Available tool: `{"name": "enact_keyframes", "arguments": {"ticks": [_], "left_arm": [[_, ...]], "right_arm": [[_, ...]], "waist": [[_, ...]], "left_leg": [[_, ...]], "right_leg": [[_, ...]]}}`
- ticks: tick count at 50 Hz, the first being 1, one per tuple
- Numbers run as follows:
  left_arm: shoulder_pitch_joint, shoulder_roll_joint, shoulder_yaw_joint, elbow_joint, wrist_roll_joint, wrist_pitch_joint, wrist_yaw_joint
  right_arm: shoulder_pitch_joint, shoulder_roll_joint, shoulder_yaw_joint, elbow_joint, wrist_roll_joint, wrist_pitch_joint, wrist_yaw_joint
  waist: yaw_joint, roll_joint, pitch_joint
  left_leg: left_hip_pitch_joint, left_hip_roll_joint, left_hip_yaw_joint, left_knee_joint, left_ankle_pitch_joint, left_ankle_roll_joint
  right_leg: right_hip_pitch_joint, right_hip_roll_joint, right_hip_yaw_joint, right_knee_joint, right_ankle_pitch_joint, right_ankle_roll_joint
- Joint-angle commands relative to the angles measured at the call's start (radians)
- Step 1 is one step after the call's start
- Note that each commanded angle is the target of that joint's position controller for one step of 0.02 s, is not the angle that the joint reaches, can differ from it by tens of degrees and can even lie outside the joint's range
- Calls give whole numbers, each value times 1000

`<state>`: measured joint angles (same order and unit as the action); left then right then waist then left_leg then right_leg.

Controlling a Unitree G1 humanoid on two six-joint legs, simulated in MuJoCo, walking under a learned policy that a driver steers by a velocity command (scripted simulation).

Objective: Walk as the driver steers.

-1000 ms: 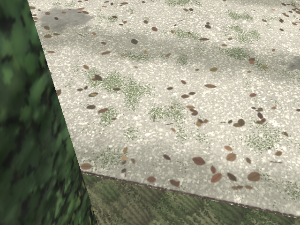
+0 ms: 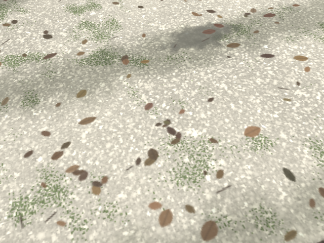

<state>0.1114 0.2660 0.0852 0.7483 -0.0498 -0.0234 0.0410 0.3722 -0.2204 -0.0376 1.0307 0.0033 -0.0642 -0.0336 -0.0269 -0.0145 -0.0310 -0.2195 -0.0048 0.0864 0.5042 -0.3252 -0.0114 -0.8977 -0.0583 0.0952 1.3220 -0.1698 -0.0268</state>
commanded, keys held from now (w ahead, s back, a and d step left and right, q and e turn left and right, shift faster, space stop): w+q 0.42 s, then q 0.58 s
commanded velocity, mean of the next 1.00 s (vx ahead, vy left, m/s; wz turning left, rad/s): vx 0.32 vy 0.00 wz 0.40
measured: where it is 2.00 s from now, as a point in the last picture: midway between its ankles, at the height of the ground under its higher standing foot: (154, 227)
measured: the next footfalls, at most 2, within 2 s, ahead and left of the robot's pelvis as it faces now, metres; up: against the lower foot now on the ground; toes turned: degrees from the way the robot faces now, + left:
right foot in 0.16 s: +0.26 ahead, -0.15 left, +0.00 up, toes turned +2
left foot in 0.66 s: +0.50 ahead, +0.11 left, +0.00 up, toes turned +16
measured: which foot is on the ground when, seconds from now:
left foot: down 0.00-0.16, up 0.18-0.64, down 0.66-1.00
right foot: up 0.00-0.14, down 0.16-0.66, up 0.68-1.00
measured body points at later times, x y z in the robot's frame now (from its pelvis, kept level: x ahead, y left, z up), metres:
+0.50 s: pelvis +0.28 -0.05 +0.01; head +0.30 -0.05 +0.46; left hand +0.23 +0.20 -0.13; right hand +0.49 -0.28 -0.10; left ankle +0.43 +0.15 -0.65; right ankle +0.22 -0.15 -0.73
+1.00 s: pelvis +0.43 +0.01 +0.00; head +0.47 +0.04 +0.45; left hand +0.50 +0.33 -0.10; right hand +0.69 -0.18 -0.09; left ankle +0.47 +0.10 -0.73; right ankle +0.59 -0.12 -0.68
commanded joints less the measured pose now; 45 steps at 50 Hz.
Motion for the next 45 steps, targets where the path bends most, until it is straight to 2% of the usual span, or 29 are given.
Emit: {"name": "enact_keyframes", "arguments": {"ticks": [1, 2, 3, 5, 6, 7, 8, 9, 10, 11, 13, 14, 17, 20, 21, 24, 26, 29, 31, 32, 33, 34, 35, 36, 37, 38, 40, 42, 45], "left_arm": [[-6, -63, -21, -79, 22, -23, -35], [-37, -72, -32, -88, 17, -14, -41], [-92, -62, -34, -106, 15, -8, -50], [-140, -26, -31, -115, 7, -16, -68], [-111, 0, -18, -101, 11, -18, -69], [-4, 51, 6, -71, 24, -24, -62], [204, 129, 33, -26, 33, -30, -47], [328, 242, 56, 2, 40, -33, -52], [400, 175, 41, 19, 43, -40, -58], [300, 131, 24, 12, 46, -49, -57], [107, 38, -5, -7, 48, -58, -56], [65, 3, -12, -2, 59, -65, -55], [88, 6, 1, 59, 62, -69, -55], [125, 25, 13, 109, 68, -72, -33], [152, -5, 6, 125, 61, -80, -25], [120, -1, -2, 146, 60, -83, -1], [153, 45, 2, 168, 45, -80, 11], [145, 118, 22, 175, 24, -52, 18], [126, 152, 38, 162, 18, -37, 31], [102, 153, 39, 149, 18, -34, 35], [123, 143, 34, 121, 37, -38, 32], [278, 9, -5, 105, 91, -51, 0], [256, 73, -2, 90, 60, -79, -31], [138, 103, 8, 58, 31, -81, -36], [89, 95, 7, 47, 35, -69, -26], [60, 92, 12, 51, 49, -49, -9], [54, 80, 15, 25, 57, -13, 7], [37, 51, 10, 1, 61, -5, 16], [0, 59, 10, -18, 63, 3, 20]], "right_arm": [[-167, -106, -7, -85, 25, -37, -17], [-135, -138, -21, -73, 45, -32, -18], [-107, -136, -27, -65, 57, -28, -20], [-32, -147, -35, -52, 47, -15, -9], [6, -156, -40, -45, 35, -9, -6], [10, -144, -36, -54, 29, -7, 5], [-13, -115, -28, -77, 15, -14, 13], [106, 31, 15, -109, 35, -46, 32], [108, -43, -8, -87, 61, -67, 39], [13, -93, -29, -116, 75, -61, 27], [-85, -76, -37, -158, 36, -36, -11], [-71, -65, -44, -163, 25, -25, -10], [-51, -34, -50, -168, 46, 0, -4], [-137, -43, -55, -194, 37, 8, -12], [-185, -48, -55, -205, 29, 12, -5], [-317, -14, -39, -248, 7, 9, 31], [-390, -5, -30, -286, 5, 12, 49], [-380, -64, -43, -310, 0, 23, 67], [-272, -129, -68, -306, 1, 22, 90], [-148, -172, -90, -275, 5, 16, 92], [-66, -246, -112, -264, 0, 17, 74], [-124, -303, -105, -291, -16, 21, 64], [-70, -271, -96, -317, -21, 28, 60], [-139, -232, -88, -345, -17, 31, 54], [-211, -178, -76, -367, 12, 33, 49], [-254, -140, -64, -381, 23, 39, 42], [-263, -139, -63, -396, 6, 42, 35], [-247, -177, -76, -409, -1, 47, 27], [-244, -211, -91, -427, 7, 70, 2]], "waist": [[100, 88, 31], [94, 97, 28], [73, 51, 41], [44, 12, 62], [53, 14, 50], [96, 52, 6], [195, -9, -105], [170, -316, -344], [202, -265, -409], [176, -194, -228], [85, -64, -66], [36, -79, -47], [-5, -53, -33], [8, -38, 15], [24, -41, 32], [31, -38, 78], [53, -41, 82], [33, -75, 64], [-29, -89, -8], [-96, -61, -70], [-115, 81, -153], [32, 304, -274], [-32, 206, -455], [-41, 116, -350], [-14, 35, -244], [3, 1, -169], [42, 27, -138], [50, 49, -139], [45, 77, -150]], "left_leg": [[-370, 164, -119, -292, 378, 168], [-259, 198, -148, -283, 405, 180], [-178, 225, -179, -276, 397, 186], [-62, 239, -218, -205, 271, 170], [-35, 230, -222, -160, 253, 156], [-58, 192, -205, -36, 393, 143], [-229, 116, -125, 286, 425, 98], [-537, -18, -105, 719, -67, 38], [-624, -37, -283, 880, -185, 49], [-740, 5, -262, 947, -114, 60], [-659, 82, -223, 835, 63, 60], [-588, 105, -241, 774, 106, 62], [-553, 100, -250, 700, 152, 79], [-620, 93, -266, 584, 272, 70], [-614, 90, -263, 516, 338, 62], [-439, 56, -143, 258, 521, 56], [-362, 32, -84, 183, 538, 54], [-366, 14, -56, 119, 348, 79], [-236, -34, -22, 79, 256, 119], [-75, -67, -27, -24, 331, 153], [182, 35, -191, -24, 721, 207], [509, 292, -581, 62, 1173, 419], [546, 359, -751, -51, 957, 500], [454, 303, -642, -90, 790, 440], [347, 250, -564, -111, 657, 375], [212, 221, -503, -134, 643, 341], [35, 175, -465, -149, 642, 315], [-24, 147, -454, -144, 664, 301], [-71, 120, -467, -156, 462, 265]], "right_leg": [[475, 8, -53, -446, 289, 31], [450, 0, -44, -516, 227, 38], [419, 1, -45, -586, 167, 34], [425, 21, -71, -720, 72, 13], [489, 45, -103, -744, 11, 6], [649, 71, -120, -720, 6, -14], [936, -34, 8, -668, 114, -68], [1262, -333, 522, -873, -86, -243], [1299, -363, 732, -1007, -237, -277], [1185, -340, 551, -992, -188, -226], [880, -257, 298, -1029, 6, -163], [802, -223, 226, -1061, 58, -143], [781, -202, 87, -1113, 219, -139], [811, -204, -14, -1147, 266, -130], [804, -202, -58, -1162, 256, -127], [690, -136, -215, -1137, 373, -91], [700, -146, -233, -1117, 445, -83], [869, -187, -244, -1005, 674, -72], [924, -195, -248, -824, 860, -49], [899, -158, -259, -638, 817, -19], [702, -86, -272, -326, 486, 36], [311, 99, -184, 41, -515, 96], [250, 123, 22, 172, -537, 82], [185, 83, 33, 153, -431, 64], [155, 48, 21, 65, -331, 67], [180, 21, 14, -13, -285, 74], [297, 15, 8, -152, -250, 77], [327, 40, -11, -266, -224, 93], [336, 51, 6, -355, -146, 102]]}}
